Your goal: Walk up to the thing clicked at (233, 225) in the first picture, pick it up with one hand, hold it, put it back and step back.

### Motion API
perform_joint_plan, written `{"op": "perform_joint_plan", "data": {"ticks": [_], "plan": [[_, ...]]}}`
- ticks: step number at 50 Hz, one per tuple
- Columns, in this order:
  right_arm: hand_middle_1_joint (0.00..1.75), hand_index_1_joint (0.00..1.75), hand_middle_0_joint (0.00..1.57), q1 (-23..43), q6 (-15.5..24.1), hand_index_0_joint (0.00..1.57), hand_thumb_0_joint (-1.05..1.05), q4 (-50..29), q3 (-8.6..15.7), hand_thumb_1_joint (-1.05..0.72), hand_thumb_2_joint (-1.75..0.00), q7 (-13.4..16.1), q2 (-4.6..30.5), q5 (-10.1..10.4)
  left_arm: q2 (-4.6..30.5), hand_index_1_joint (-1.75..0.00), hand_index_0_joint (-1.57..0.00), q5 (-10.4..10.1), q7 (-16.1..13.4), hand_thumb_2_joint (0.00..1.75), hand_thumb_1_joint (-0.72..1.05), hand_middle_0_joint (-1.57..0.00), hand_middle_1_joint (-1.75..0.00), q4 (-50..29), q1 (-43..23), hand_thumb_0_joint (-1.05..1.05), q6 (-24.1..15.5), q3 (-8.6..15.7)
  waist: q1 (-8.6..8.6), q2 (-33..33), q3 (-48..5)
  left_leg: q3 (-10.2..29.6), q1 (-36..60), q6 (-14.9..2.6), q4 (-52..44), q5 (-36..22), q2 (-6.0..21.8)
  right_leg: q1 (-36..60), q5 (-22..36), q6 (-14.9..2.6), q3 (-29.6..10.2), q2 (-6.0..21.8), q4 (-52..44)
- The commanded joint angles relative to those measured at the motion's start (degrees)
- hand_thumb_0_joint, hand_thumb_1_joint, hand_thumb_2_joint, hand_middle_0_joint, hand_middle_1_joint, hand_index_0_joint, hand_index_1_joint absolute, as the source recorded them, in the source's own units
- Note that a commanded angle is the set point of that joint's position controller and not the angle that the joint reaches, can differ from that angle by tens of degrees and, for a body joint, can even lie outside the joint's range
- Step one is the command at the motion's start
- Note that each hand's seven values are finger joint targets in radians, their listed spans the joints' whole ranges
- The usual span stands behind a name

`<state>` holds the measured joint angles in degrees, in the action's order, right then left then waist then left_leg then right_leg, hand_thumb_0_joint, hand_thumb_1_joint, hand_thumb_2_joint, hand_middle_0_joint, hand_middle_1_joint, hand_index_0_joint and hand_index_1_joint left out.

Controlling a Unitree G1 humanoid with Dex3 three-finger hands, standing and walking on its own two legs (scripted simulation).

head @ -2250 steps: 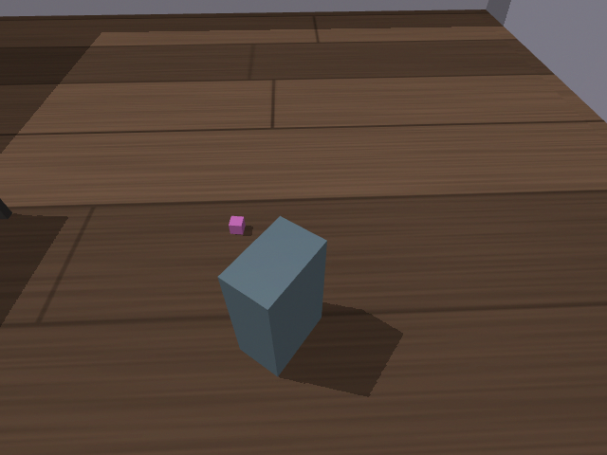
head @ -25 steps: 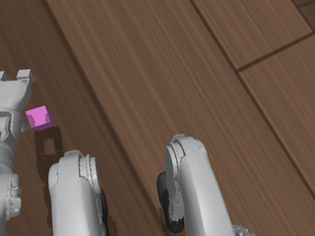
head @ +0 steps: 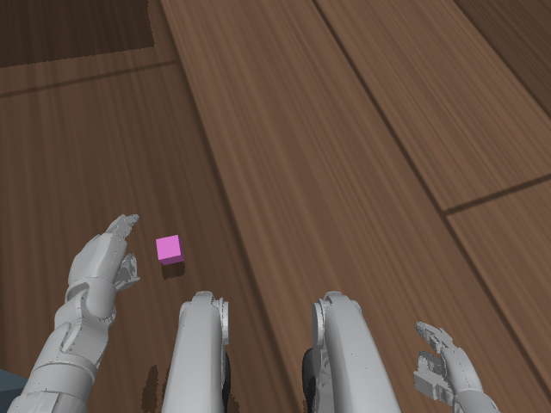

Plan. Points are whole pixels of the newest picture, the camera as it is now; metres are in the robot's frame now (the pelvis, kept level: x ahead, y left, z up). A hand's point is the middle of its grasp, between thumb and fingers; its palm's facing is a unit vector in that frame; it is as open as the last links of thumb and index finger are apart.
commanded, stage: home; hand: left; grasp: from above
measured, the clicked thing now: (170, 250) +0.47 +0.27 -0.47
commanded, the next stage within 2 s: none
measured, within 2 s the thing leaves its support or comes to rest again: neither
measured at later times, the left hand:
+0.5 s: hand (80, 300) +0.26 +0.20 +0.10, palm faces +0.08 -0.96 -0.27, open 7.4 cm
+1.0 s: hand (39, 330) +0.23 +0.19 +0.17, palm faces +0.13 -0.97 -0.19, open 7.4 cm
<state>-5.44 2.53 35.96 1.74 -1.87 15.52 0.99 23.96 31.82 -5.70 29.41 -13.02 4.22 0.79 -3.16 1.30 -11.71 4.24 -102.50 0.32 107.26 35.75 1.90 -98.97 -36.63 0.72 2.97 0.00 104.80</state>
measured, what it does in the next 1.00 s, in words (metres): rises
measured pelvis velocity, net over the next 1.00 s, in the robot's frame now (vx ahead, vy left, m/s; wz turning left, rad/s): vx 0.08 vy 0.00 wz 0.08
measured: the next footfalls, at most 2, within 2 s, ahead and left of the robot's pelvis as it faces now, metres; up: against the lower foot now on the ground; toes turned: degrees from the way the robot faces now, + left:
none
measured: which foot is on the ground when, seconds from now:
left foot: down 0.00-1.00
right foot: down 0.00-1.00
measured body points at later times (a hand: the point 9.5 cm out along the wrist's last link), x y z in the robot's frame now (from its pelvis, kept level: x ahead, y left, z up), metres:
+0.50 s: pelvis +0.06 +0.00 +0.18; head +0.13 +0.02 +0.62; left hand +0.25 +0.25 +0.12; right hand +0.23 -0.22 +0.09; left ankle +0.09 +0.12 -0.46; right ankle +0.09 -0.13 -0.46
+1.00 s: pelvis +0.08 +0.00 +0.22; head +0.09 +0.01 +0.67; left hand +0.22 +0.24 +0.19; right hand +0.27 -0.23 +0.16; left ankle +0.09 +0.12 -0.46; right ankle +0.09 -0.13 -0.46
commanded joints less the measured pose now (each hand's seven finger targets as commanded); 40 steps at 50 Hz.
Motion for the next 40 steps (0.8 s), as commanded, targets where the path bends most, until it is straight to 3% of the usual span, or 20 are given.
{"op": "perform_joint_plan", "data": {"ticks": [1,4,7,12,17,18,19,22,28,34,40], "plan": [[0.3,0.3,0.2,-2.3,3.24,0.2,0.0,-6.58,2.88,-0.9,-0.9,2.98,8.27,0.91,7.43,-0.3,-0.2,-6.86,-1.18,0.9,0.9,-0.2,-0.3,-18.73,-6.01,0.0,1.43,3.13,-1.34,7.2,-26.42,-0.1,29.79,-1.68,-21.71,0.0,-0.84,19.57,5.4,-2.15,-0.16,-1.09,-19.46],[0.3,0.3,0.2,-1.3,4.13,0.2,0.0,-7.79,2.53,-0.9,-0.9,4.22,7.89,1.2,5.66,-0.32,-0.2,-11.41,-0.39,0.93,0.91,-0.21,-0.32,-21.34,2.2,0.0,3.91,3.37,-0.81,7.07,-24.36,0.95,34.58,-1.42,-26.81,0.77,-0.8,22.84,4.6,-2.06,-0.24,-0.97,-23.22],[0.3,0.3,0.2,-0.82,5.2,0.2,0.0,-9.2,1.72,-0.9,-0.9,5.33,7.1,1.37,4.54,-0.3,-0.2,-16.69,-0.1,0.91,0.9,-0.2,-0.3,-27.04,4.99,0.0,5.96,3.36,-1.58,6.08,-23.45,0.72,38.45,-1.63,-30.31,0.53,-0.92,28.33,4.79,-1.86,-0.82,-0.9,-27.87],[0.3,0.3,0.2,-2.05,6.7,0.2,0.0,-10.08,0.52,-0.9,-0.9,7.11,5.6,1.39,2.07,-0.3,-0.2,-24.19,-0.17,0.9,0.9,-0.2,-0.3,-30.48,14.72,0.0,9.16,4.11,-1.25,4.84,-18.08,1.67,45.86,-1.26,-37.57,-2.33,-0.67,35.23,6.51,-1.74,-0.86,-0.9,-35.05],[0.3,0.3,0.2,-4.72,7.92,0.2,0.0,-11.15,-0.53,-0.9,-0.9,8.92,4.51,1.22,-0.83,-0.3,-0.2,-28.75,-0.26,0.9,0.9,-0.2,-0.3,-34.46,22.47,0.0,12.16,4.4,-0.82,4.87,-16.05,0.87,53.92,-0.89,-43.09,-11.62,-0.62,44.53,13.63,-1.71,-0.73,-1.03,-41.19],[0.3,0.3,0.2,-5.36,8.08,0.2,0.0,-11.4,-0.7,-0.9,-0.9,9.32,4.18,1.19,-2.23,-0.3,-0.2,-29.56,-0.15,0.9,0.9,-0.2,-0.3,-35.03,24.15,0.0,12.89,3.69,-1.41,4.97,-15.13,0.75,55.06,-0.77,-44.27,-14.16,-0.7,46.51,15.58,-1.71,-0.64,-1.14,-42.57],[0.3,0.3,0.2,-6.03,8.26,0.2,0.0,-11.68,-0.89,-0.9,-0.9,9.79,4.2,1.07,-2.01,-0.3,-0.2,-30.5,-0.22,0.9,0.9,-0.2,-0.3,-36.4,25.19,0.0,13.66,4.8,-0.77,4.95,-15.17,0.83,56.95,-0.67,-45.81,-15.18,-0.66,48.58,16.37,-1.65,-0.52,-1.13,-43.99],[0.3,0.3,0.2,-7.06,8.94,0.2,0.0,-12.57,-1.49,-0.9,-0.9,11.06,3.64,0.83,-3.74,-0.3,-0.2,-32.94,-0.01,0.9,0.9,-0.2,-0.3,-39.56,29.81,0.0,15.77,5.04,-0.55,4.05,-12.61,0.09,60.29,-0.71,-49.44,-17.32,-0.91,54.1,18.59,-1.39,-0.11,-1.38,-48.6],[0.3,0.3,0.2,-8.44,10.56,0.2,0.0,-14.53,-1.71,-0.9,-0.9,12.81,3.0,0.53,-5.4,-0.3,-0.2,-35.66,1.03,0.9,0.9,-0.2,-0.3,-46.43,37.98,0.0,18.8,5.21,0.36,3.73,-8.43,-1.57,66.1,-0.6,-54.67,-23.48,-1.33,61.63,23.43,-1.32,0.91,-1.92,-55.02],[0.3,0.3,0.2,-9.12,11.99,0.2,0.0,-15.13,-1.16,-0.9,-0.9,13.2,3.29,-0.06,-6.24,-0.3,-0.2,-35.49,2.86,0.9,0.9,-0.2,-0.3,-47.9,42.37,0.0,19.85,4.43,0.29,2.43,-4.15,-1.95,68.4,-0.9,-57.48,-24.53,-1.6,64.03,24.11,-1.12,1.34,-1.9,-58.27],[0.3,0.3,0.2,-8.31,13.52,0.2,0.0,-14.88,-0.89,-0.9,-0.9,13.26,3.79,-0.46,-6.01,-0.3,-0.2,-35.04,4.12,0.9,0.9,-0.2,-0.3,-47.03,40.18,0.0,19.56,4.47,0.01,-0.24,-0.14,-2.55,67.84,-1.5,-58.42,-19.31,-2.13,63.3,19.83,-0.59,0.88,-1.19,-60.67]]}}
